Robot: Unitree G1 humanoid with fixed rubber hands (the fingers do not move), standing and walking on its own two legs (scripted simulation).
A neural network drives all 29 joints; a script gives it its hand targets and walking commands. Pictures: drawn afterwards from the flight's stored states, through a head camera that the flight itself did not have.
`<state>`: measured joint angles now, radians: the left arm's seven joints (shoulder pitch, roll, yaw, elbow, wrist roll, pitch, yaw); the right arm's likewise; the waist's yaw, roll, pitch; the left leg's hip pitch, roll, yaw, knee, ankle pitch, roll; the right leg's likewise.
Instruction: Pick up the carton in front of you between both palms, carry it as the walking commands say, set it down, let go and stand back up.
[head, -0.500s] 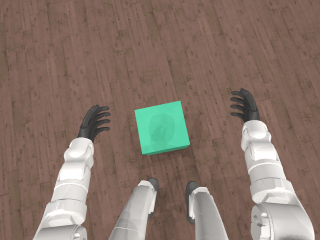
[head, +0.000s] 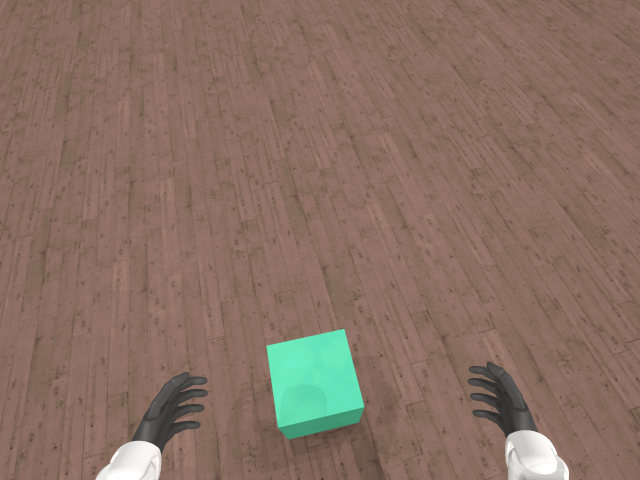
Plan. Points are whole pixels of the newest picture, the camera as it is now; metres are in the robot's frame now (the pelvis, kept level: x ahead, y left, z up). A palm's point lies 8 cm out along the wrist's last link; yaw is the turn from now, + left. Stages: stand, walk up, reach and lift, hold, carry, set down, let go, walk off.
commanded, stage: let go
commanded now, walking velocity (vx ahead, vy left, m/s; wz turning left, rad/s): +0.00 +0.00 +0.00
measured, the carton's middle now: (315, 386) +0.36 +0.07 -0.65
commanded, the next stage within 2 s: stand in 0.54 s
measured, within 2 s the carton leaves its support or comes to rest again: neither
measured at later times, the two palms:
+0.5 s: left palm (140, 427) +0.17 +0.25 -0.05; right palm out of the picture +0.14 -0.23 -0.07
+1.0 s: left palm (100, 464) +0.12 +0.31 -0.10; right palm out of the picture +0.11 -0.28 -0.08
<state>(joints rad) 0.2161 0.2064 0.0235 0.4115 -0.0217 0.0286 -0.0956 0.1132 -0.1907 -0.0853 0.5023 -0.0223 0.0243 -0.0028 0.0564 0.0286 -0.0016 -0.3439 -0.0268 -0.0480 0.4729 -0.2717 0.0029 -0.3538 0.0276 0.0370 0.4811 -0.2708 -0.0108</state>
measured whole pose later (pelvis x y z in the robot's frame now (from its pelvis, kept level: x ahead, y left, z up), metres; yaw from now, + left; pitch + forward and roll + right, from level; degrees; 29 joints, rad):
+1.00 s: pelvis +0.00 +0.02 +0.00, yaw -1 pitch -1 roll +0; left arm 0.19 0.36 0.04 0.81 0.04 0.00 0.02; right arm 0.19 -0.34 -0.03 0.78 -0.04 0.00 -0.02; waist 0.00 -0.03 0.01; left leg -0.14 -0.03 -0.02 0.47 -0.30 0.02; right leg -0.15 0.02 0.07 0.46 -0.28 0.01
